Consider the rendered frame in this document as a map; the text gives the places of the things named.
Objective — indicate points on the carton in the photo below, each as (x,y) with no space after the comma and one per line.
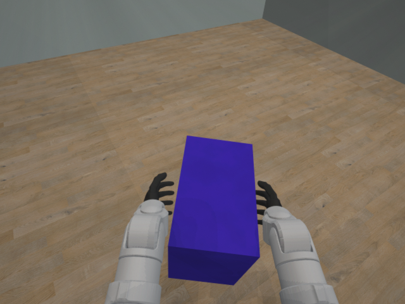
(214,232)

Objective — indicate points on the left robot forearm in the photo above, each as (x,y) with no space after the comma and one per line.
(141,255)

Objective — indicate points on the right robot forearm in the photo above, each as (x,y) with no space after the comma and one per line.
(299,271)

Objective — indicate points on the left robot hand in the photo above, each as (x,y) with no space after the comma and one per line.
(153,192)

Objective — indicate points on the right robot hand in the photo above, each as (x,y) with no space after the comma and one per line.
(270,195)

